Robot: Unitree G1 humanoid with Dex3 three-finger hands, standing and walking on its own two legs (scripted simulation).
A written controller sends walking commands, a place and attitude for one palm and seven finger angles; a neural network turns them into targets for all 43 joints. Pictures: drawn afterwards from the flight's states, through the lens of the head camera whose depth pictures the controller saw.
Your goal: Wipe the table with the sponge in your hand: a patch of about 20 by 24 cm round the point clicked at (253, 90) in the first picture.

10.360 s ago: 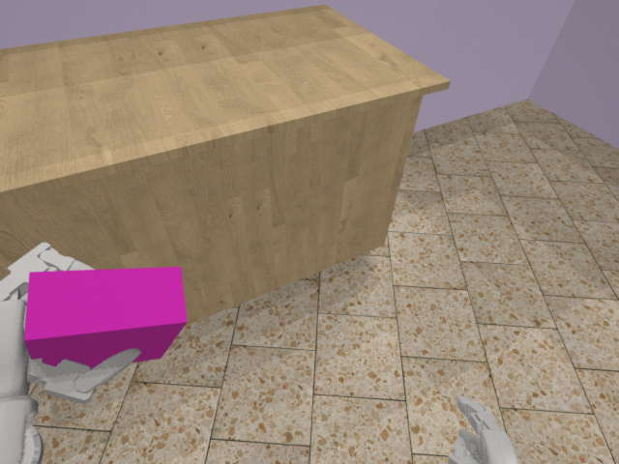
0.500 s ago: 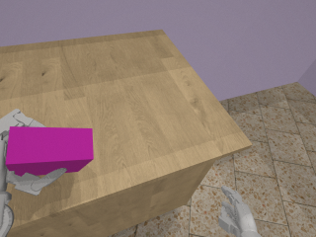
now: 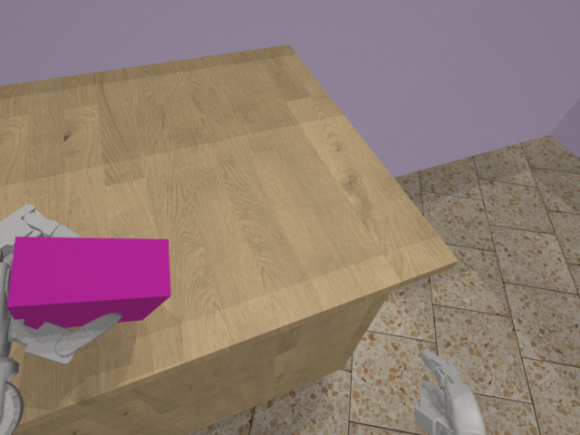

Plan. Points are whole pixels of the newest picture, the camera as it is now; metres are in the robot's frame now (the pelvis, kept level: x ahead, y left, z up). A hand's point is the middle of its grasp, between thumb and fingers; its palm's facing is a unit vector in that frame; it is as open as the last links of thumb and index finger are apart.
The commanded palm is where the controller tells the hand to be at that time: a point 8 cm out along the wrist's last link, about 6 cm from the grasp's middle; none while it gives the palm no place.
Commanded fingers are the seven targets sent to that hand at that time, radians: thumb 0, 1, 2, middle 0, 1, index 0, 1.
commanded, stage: shuffle to correct the standing spot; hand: left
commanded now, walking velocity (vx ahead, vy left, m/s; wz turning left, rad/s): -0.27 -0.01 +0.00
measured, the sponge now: (113, 286) +0.23 +0.21 +0.13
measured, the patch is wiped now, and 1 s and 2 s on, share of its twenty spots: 0.00 0.00 0.00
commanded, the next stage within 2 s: come to a stop and stand still in 0.30 s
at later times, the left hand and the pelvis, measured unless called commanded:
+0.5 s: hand (41, 334) +0.17 +0.25 +0.16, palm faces +0.31 -0.83 -0.46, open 10.0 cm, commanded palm +0.12 +0.29 +0.17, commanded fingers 0.00 0.10 1.30 -1.20 -1.60 -1.20 -1.60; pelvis -0.05 +0.01 -0.02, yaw -1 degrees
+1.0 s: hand out of the picture +0.21 +0.30 +0.18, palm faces +0.46 -0.80 -0.38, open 10.0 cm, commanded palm +0.12 +0.30 +0.17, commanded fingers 0.00 0.10 1.30 -1.20 -1.60 -1.20 -1.60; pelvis -0.05 +0.03 -0.01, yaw -3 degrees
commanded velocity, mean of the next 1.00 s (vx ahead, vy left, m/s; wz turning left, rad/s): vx -0.12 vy -0.01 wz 0.00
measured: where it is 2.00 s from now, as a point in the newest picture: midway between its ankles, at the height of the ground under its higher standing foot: outside the picture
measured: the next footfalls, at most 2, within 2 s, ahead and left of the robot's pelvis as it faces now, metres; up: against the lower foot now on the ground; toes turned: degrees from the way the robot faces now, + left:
none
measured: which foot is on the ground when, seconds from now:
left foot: down 0.00-1.00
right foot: down 0.00-1.00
